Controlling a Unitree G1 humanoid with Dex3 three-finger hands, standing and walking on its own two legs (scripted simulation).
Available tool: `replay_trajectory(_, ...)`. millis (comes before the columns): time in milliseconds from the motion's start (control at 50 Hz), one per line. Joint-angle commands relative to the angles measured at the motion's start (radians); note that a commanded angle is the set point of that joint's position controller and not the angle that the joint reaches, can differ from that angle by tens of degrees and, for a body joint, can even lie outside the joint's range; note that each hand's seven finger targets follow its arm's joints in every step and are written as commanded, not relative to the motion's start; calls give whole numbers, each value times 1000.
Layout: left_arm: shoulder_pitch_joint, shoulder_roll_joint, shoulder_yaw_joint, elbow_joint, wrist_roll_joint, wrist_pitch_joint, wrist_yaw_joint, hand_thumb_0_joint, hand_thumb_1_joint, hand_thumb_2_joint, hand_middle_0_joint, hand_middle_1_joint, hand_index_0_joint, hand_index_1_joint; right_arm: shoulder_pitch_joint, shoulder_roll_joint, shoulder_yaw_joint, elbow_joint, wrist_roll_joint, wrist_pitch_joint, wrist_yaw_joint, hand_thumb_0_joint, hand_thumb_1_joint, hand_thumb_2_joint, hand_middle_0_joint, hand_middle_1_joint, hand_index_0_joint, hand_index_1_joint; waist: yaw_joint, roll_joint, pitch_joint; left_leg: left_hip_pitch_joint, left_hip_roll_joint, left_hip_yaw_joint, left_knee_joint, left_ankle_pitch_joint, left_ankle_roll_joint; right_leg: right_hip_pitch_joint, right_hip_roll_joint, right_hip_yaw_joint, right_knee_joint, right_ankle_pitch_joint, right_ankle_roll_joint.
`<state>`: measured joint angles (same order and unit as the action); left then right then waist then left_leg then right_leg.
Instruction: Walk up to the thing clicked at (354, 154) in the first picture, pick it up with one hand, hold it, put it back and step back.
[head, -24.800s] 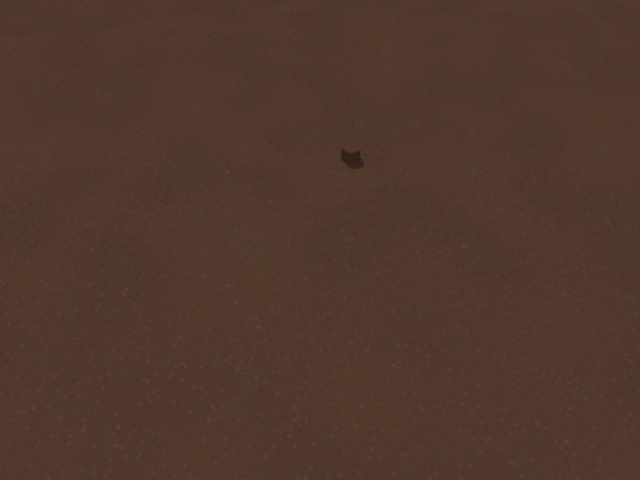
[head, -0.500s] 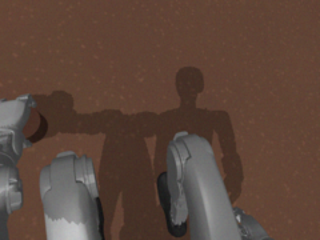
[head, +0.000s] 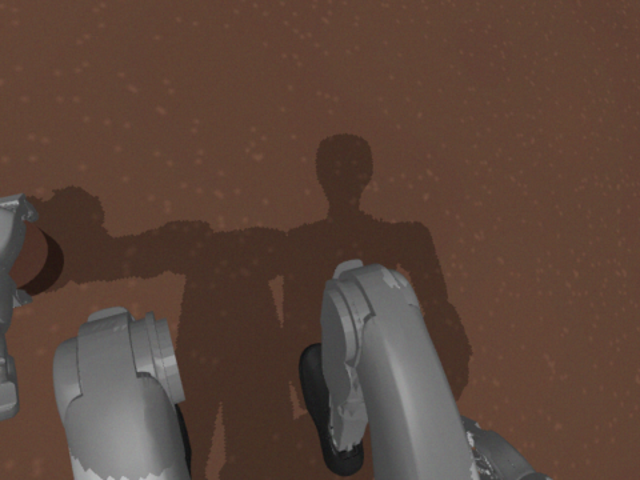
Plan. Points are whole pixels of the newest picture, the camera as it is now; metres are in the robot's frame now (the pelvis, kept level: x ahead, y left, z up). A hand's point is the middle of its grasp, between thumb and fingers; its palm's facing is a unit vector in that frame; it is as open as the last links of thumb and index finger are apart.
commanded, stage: rest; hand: left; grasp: from above
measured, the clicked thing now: (14, 258) +0.40 +0.32 -0.25
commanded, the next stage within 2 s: open in 0.02 s
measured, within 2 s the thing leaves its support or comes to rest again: neither
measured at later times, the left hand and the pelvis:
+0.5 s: hand (9, 261) +0.39 +0.31 -0.22, palm faces -0.43 -0.14 -0.89, open 13.0 cm; pelvis +0.00 +0.00 +0.00, yaw -1 degrees
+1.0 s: hand (0, 262) +0.39 +0.32 -0.22, palm faces -0.45 -0.17 -0.88, open 13.6 cm; pelvis +0.00 +0.00 +0.01, yaw -1 degrees
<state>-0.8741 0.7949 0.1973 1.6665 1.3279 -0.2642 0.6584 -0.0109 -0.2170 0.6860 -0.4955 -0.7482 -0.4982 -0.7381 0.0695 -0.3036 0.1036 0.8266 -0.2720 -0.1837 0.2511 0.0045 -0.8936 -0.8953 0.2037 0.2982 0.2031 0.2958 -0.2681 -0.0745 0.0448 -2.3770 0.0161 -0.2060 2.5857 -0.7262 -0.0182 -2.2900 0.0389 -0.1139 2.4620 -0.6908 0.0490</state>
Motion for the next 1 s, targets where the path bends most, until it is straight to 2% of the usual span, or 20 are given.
replay_trajectory(0, -252, 240, 8, -71, -5, -1, 47, 0, 435, 1053, -795, -952, -806, -940, 185, -290, -68, -5, -10, -20, 3, 0, -891, -895, 201, 301, 201, 301, -33, 364, -624, 488, -7, 121, -256, 206, 35, 320, 41, -123, -214, 244, -62)
replay_trajectory(20, -282, 213, -25, -72, -9, -5, 45, 0, 440, 1011, -791, -947, -808, -929, 175, -282, -63, -13, -8, -26, 9, 0, -893, -896, 201, 301, 201, 301, -43, 379, -600, 470, -5, 118, -256, 196, 35, 308, 43, -119, -212, 235, -65)
replay_trajectory(40, -269, 249, 16, -54, -17, -8, 55, 0, 419, 1044, -788, -943, -797, -932, 182, -293, -62, -1, -12, -26, 9, 0, -892, -896, 201, 301, 201, 301, -39, 356, -604, 463, -3, 112, -262, 197, 36, 323, 44, -126, -221, 239, -64)
replay_trajectory(60, -273, 217, -19, -44, -16, -8, 53, 0, 413, 1042, -785, -939, -793, -929, 161, -287, -57, -11, -8, -31, 11, 0, -892, -896, 201, 300, 201, 300, -38, 354, -583, 457, -5, 113, -259, 183, 35, 300, 44, -125, -218, 223, -64)
replay_trajectory(100, -266, 234, -10, -34, -18, -12, 57, 0, 402, 1014, -774, -931, -785, -919, 168, -294, -50, -17, -13, -35, 13, 0, -893, -897, 201, 301, 201, 301, -38, 344, -585, 440, -2, 111, -258, 183, 38, 331, 49, -115, -237, 225, -66)
replay_trajectory(120, -264, 206, -33, -23, -27, -12, 56, 0, 322, 1001, -694, -913, -705, -906, 164, -286, -47, -8, -9, -37, 14, 0, -885, -893, 202, 301, 201, 301, -41, 340, -575, 442, -3, 111, -261, 175, 37, 323, 49, -117, -236, 216, -67)
replay_trajectory(160, -260, 280, 16, -34, -16, -10, 66, 0, 162, 939, -534, -926, -545, -906, 187, -305, -44, -5, -19, -43, 17, 0, -882, -892, 202, 301, 201, 301, -42, 355, -599, 470, -2, 113, -253, 213, 37, 350, 45, -124, -234, 254, -58)
replay_trajectory(220, -272, 259, -5, -21, -14, -13, 70, 0, -78, 893, -334, -936, -357, -911, 177, -302, -39, -15, -18, -47, 24, 0, -882, -892, 202, 301, 202, 301, -54, 370, -583, 469, -1, 106, -261, 196, 34, 335, 46, -129, -222, 242, -63)
replay_trajectory(280, -297, 282, 4, -30, -15, -18, 75, 0, -273, 881, -244, -934, -263, -913, 173, -306, -33, -13, -22, -55, 30, 0, -883, -893, 202, 301, 202, 301, -60, 390, -565, 473, 0, 98, -273, 161, 33, 312, 45, -142, -219, 205, -62)
replay_trajectory(400, -260, 280, 5, -64, -13, -14, 95, 0, -424, 955, -128, -997, -142, -982, 158, -313, -34, -14, -25, -69, 37, 0, -882, -893, 202, 301, 202, 301, -40, 414, -591, 489, 1, 98, -289, 166, 28, 323, 51, -138, -230, 205, -67)
replay_trajectory(420, -261, 229, -43, -52, -13, -9, 92, 0, -455, 974, -106, -1019, -117, -1005, 147, -303, -33, -10, -20, -72, 41, 0, -885, -895, 202, 301, 202, 301, -46, 417, -574, 481, 3, 97, -283, 162, 25, 306, 53, -135, -225, 203, -70)
replay_trajectory(440, -276, 268, -9, -60, -17, -10, 98, 0, -449, 979, -92, -1048, -111, -1027, 151, -309, -32, -16, -26, -76, 46, 0, -882, -893, 202, 301, 202, 301, -54, 409, -581, 477, 3, 96, -276, 167, 28, 320, 52, -139, -226, 214, -66)
replay_trajectory(480, -257, 241, -26, -49, -22, 1, 92, 0, -488, 998, -81, -1047, -93, -1033, 161, -309, -31, -18, -19, -75, 52, 0, -885, -895, 202, 301, 202, 301, -50, 408, -589, 484, 4, 102, -273, 192, 27, 337, 56, -130, -232, 241, -69)
replay_trajectory(520, -249, 291, 12, -50, -24, 9, 100, 0, -490, 993, -73, -1044, -86, -1028, 171, -319, -33, -15, -19, -78, 52, 0, -883, -894, 202, 301, 202, 301, -46, 420, -598, 495, 5, 102, -270, 223, 27, 346, 52, -134, -226, 270, -66)
replay_trajectory(580, -270, 261, -13, -41, -26, 18, 95, 0, -478, 1006, -73, -1064, -88, -1047, 155, -315, -29, -21, -18, -86, 61, 0, -883, -894, 202, 301, 202, 301, -53, 415, -581, 486, 7, 92, -276, 199, 24, 323, 52, -138, -217, 250, -70)
replay_trajectory(640, -242, 296, 28, -30, -35, 24, 86, 0, -489, 1012, -73, -1058, -83, -1046, 173, -326, -38, -18, -15, -84, 62, 0, -884, -895, 202, 301, 202, 301, -37, 411, -575, 479, 5, 90, -291, 191, 25, 322, 48, -140, -224, 234, -70)
replay_trajectory(740, -260, 261, -12, -55, -46, 20, 57, 0, -480, 969, -64, -1069, -85, -1047, 166, -318, -36, -37, -7, -88, 65, 0, -887, -897, 202, 301, 201, 301, -41, 408, -583, 467, 4, 101, -279, 185, 30, 354, 51, -124, -239, 235, -72)
replay_trajectory(760, -220, 300, 33, -38, -50, 18, 61, 0, -491, 995, -68, -1067, -81, -1052, 181, -328, -42, -24, -12, -83, 61, 0, -888, -897, 202, 301, 201, 301, -32, 401, -602, 477, 3, 100, -289, 196, 30, 370, 53, -130, -248, 240, -70)
replay_trajectory(920, -283, 268, -15, -43, -42, -16, 27, 0, -470, 1017, -74, -1092, -88, -1076, 191, -312, -25, -21, -11, -76, 58, 0, -887, -897, 202, 301, 201, 301, -74, 390, -558, 478, 4, 92, -271, 189, 32, 346, 45, -138, -237, 244, -63)
replay_trajectory(980, -217, 291, 18, -49, -45, -31, 41, 0, -459, 1005, -73, -1100, -92, -1080, 192, -315, -27, -24, -8, -63, 49, 0, -884, -896, 202, 301, 201, 301, -39, 395, -600, 481, 4, 92, -290, 206, 29, 393, 54, -129, -254, 251, -70)
